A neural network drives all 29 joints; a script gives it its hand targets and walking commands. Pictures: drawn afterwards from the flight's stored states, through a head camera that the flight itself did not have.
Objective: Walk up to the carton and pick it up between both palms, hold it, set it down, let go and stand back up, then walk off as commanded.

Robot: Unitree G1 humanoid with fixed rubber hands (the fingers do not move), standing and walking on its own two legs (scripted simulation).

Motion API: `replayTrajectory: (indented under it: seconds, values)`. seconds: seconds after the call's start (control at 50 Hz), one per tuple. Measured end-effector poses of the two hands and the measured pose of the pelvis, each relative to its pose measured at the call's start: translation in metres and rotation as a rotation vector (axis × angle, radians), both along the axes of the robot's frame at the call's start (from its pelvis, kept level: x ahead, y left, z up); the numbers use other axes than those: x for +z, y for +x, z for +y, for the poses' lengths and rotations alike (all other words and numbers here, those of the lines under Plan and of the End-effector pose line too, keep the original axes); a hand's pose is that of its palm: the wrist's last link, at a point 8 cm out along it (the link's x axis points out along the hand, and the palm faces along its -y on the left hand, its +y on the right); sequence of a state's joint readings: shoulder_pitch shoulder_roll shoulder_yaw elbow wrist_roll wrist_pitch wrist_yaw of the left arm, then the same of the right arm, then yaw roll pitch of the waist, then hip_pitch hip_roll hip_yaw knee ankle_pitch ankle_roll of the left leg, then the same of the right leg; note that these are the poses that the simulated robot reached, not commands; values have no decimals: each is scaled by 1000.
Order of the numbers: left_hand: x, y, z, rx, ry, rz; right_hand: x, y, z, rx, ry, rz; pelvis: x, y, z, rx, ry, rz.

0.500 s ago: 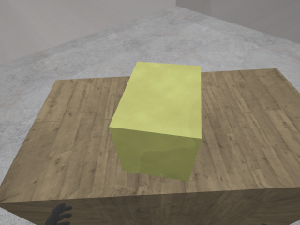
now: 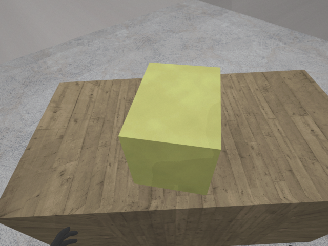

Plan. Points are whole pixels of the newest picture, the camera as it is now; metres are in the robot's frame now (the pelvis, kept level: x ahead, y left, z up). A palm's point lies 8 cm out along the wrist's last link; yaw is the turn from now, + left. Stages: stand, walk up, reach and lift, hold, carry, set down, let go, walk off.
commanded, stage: stand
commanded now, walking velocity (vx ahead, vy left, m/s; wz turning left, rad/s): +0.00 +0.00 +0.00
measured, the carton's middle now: (176, 126) +0.46 -0.02 -0.02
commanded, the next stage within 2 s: walk off in 0.14 s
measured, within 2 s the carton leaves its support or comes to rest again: neither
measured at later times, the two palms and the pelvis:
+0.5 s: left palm out of the picture +0.09 +0.30 -0.08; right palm out of the picture +0.05 -0.30 -0.11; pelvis -0.03 -0.01 +0.00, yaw +0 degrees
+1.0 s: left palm out of the picture -0.02 +0.24 -0.09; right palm out of the picture -0.07 -0.39 -0.15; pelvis -0.14 -0.07 -0.02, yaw -1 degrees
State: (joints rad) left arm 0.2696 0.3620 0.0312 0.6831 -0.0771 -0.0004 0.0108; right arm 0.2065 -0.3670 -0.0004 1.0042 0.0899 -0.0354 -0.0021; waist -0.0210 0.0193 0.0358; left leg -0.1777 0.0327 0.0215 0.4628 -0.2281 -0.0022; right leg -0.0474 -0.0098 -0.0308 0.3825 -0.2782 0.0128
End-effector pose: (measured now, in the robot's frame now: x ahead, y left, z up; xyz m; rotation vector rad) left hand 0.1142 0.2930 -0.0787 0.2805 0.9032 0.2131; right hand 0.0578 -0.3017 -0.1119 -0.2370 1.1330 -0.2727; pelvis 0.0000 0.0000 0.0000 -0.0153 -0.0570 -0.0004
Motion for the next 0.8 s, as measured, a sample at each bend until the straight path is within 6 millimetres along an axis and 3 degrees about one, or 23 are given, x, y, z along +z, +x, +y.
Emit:
replayTrajectory:
  seconds: [0.14, 0.38, 0.48, 0.6, 0.72, 0.8]
  values:
    - [0, -2, 0, -1, -3, -1, 1, 5, 1, 4, 0, -18, 0, -2, 1, 0, -1, -3]
    - [-3, -9, 2, 5, -3, 12, 0, -3, 2, -3, 1, -1, 0, -6, 1, 0, -2, -8]
    - [-5, -17, 7, -7, 34, 47, 3, -2, -1, 33, -2, -38, -2, -22, -3, -1, 10, -7]
    - [-12, -49, 0, -22, 84, 129, -6, -23, -28, 75, -15, -18, -12, -53, -22, -2, 35, 4]
    - [-15, -93, -26, -12, 105, 198, -25, -48, -61, 91, -4, 26, -19, -84, -49, -6, 51, -6]
    - [-9, -108, -38, -1, 120, 190, -30, -67, -71, 76, 12, 51, -18, -97, -60, -6, 64, -19]
